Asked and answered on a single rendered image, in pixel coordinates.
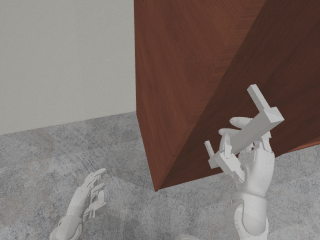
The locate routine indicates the right robot forearm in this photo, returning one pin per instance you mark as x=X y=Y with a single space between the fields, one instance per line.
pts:
x=246 y=217

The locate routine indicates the left robot forearm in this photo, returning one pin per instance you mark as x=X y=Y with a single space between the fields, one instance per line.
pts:
x=70 y=227

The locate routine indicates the handle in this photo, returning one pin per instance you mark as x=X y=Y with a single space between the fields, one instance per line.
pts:
x=267 y=119

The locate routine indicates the right robot hand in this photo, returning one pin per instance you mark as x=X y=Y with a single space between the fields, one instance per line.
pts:
x=258 y=164

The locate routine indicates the left robot hand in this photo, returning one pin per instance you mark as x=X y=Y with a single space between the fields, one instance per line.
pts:
x=83 y=202

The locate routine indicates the wardrobe door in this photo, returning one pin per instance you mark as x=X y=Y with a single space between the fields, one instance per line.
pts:
x=281 y=55
x=312 y=141

